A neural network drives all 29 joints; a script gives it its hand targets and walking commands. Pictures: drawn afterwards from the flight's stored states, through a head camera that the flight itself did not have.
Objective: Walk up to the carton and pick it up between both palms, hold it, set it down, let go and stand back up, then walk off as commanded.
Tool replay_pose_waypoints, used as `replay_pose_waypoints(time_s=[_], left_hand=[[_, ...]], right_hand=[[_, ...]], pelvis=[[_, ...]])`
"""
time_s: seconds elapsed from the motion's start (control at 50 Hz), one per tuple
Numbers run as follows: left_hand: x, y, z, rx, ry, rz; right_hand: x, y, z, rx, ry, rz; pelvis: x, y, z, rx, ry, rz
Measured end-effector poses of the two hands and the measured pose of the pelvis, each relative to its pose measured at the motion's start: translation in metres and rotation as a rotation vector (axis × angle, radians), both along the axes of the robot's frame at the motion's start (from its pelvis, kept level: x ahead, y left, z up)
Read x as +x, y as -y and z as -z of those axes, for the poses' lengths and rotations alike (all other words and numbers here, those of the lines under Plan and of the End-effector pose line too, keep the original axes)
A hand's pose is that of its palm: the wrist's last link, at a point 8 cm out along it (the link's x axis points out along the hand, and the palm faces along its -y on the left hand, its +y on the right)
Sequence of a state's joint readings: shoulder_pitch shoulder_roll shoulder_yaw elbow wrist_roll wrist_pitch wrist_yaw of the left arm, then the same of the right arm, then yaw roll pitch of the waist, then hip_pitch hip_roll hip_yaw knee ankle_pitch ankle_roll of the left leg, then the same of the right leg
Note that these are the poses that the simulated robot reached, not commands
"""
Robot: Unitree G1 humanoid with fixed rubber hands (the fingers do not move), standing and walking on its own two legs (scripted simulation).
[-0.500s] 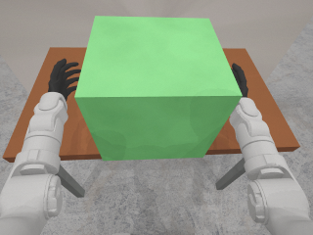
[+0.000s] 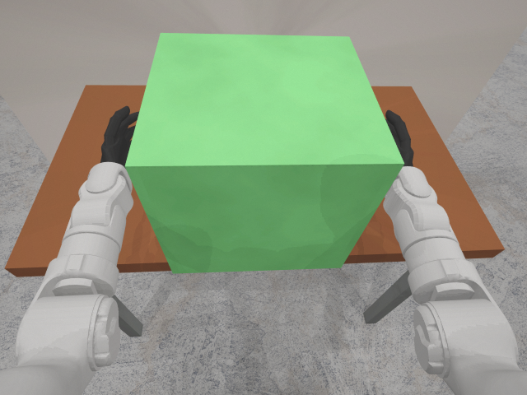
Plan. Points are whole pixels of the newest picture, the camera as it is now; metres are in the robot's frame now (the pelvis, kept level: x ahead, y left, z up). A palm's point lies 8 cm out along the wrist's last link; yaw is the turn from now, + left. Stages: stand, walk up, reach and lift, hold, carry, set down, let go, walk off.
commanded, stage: reach and lift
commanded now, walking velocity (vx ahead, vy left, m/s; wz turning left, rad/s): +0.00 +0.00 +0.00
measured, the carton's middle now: (257, 159) +0.48 +0.02 +0.05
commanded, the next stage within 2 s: none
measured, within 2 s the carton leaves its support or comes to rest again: leaves its support in 1.14 s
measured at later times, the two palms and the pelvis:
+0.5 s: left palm (123, 165) +0.41 +0.22 +0.10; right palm (392, 163) +0.42 -0.19 +0.12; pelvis +0.00 +0.00 +0.00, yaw +0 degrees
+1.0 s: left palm (116, 170) +0.39 +0.23 +0.10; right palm (392, 169) +0.40 -0.18 +0.12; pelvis +0.00 +0.00 +0.00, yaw +0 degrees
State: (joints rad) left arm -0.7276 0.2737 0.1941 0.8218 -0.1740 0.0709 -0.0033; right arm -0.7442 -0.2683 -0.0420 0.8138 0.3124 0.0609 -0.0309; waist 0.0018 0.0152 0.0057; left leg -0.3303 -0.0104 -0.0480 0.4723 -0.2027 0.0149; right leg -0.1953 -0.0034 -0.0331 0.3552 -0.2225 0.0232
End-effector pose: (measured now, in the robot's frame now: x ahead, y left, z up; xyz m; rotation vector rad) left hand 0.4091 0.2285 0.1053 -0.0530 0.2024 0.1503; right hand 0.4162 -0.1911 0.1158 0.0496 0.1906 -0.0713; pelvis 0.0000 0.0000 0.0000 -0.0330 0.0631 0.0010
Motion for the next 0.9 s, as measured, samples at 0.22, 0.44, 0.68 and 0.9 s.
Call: replay_pose_waypoints(time_s=[0.22, 0.44, 0.68, 0.9], left_hand=[[-0.001, 0.004, 0.01, -0.013, -0.03, -0.004], [-0.001, 0.005, 0.008, -0.009, -0.011, -0.026], [-0.004, 0.003, 0.006, 0.018, -0.011, -0.034], [-0.012, 0.001, 0.005, 0.017, 0.0, -0.034]], right_hand=[[0.001, -0.001, 0.001, -0.011, -0.007, -0.001], [0.001, -0.003, 0.001, -0.03, 0.0, -0.004], [-0.001, -0.007, -0.004, -0.132, 0.014, -0.024], [-0.009, -0.009, -0.005, -0.142, 0.027, -0.025]], pelvis=[[0.002, 0.001, 0.0, 0.001, -0.003, 0.001], [0.003, 0.002, 0.0, 0.001, -0.006, 0.001], [0.007, 0.003, -0.001, 0.002, -0.015, 0.001], [0.004, 0.002, -0.001, 0.001, -0.011, 0.001]])
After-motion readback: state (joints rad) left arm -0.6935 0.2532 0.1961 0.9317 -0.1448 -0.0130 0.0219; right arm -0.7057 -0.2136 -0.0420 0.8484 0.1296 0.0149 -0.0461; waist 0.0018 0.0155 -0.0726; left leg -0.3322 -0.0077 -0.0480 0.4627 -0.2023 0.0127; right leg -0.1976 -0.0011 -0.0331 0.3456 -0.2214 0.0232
